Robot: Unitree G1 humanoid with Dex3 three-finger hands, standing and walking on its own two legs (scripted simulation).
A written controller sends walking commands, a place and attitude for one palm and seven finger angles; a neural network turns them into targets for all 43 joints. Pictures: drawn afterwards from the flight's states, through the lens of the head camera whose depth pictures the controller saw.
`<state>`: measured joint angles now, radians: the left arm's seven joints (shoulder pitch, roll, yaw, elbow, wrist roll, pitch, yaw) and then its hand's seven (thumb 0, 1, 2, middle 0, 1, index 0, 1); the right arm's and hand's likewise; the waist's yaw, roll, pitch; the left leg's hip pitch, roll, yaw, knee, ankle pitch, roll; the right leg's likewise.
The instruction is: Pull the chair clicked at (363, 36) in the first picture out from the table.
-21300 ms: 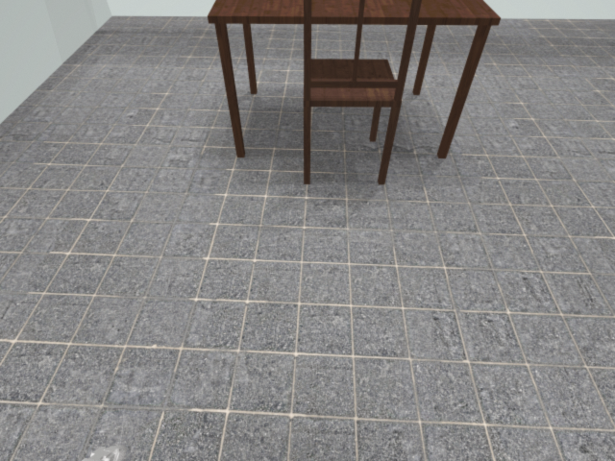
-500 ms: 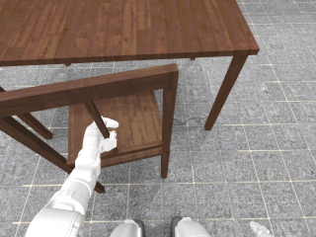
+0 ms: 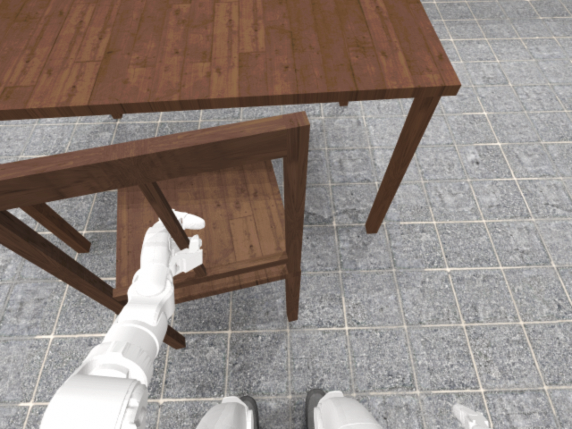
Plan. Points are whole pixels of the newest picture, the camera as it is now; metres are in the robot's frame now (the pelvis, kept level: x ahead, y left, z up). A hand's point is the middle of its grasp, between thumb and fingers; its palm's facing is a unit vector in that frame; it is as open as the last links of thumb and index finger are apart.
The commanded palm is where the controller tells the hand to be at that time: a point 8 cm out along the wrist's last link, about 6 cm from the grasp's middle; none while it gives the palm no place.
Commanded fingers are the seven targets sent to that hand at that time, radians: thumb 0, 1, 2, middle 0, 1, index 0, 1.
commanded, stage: step backward, pulling the chair out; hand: left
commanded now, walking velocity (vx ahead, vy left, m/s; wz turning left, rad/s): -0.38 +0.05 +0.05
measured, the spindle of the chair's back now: (180, 237) +0.40 +0.17 -0.05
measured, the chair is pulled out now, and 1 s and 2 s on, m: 0.12 0.13 0.13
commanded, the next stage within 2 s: stop walking, hand still on the chair in 0.42 s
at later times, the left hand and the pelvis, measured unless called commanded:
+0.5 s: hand (195, 253) +0.38 +0.14 -0.06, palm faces +0.03 -0.98 -0.20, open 4.9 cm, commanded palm +0.36 +0.19 -0.05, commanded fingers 0.00 0.90 0.90 -0.50 -1.45 -0.50 -1.45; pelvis +0.00 +0.01 +0.00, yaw +0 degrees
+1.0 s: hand (195, 253) +0.38 +0.14 -0.05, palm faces +0.03 -0.99 -0.17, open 5.1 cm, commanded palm +0.36 +0.19 -0.03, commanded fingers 0.00 0.90 0.90 -0.50 -1.45 -0.50 -1.45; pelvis +0.06 +0.01 +0.02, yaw -1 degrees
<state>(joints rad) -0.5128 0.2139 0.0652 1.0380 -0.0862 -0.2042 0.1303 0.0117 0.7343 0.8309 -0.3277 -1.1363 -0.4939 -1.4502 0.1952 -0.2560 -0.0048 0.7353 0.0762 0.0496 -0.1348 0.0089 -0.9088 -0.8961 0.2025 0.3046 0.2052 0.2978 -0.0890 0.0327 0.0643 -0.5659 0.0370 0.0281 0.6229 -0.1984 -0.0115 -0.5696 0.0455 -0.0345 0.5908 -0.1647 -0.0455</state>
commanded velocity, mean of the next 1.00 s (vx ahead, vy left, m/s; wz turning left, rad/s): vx -0.19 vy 0.00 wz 0.03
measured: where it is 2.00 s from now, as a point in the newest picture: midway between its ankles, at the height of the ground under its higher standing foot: outside the picture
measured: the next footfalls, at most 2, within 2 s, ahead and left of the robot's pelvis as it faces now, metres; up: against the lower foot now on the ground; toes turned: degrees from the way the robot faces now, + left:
none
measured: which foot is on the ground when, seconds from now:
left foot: down 0.00-1.00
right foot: down 0.00-1.00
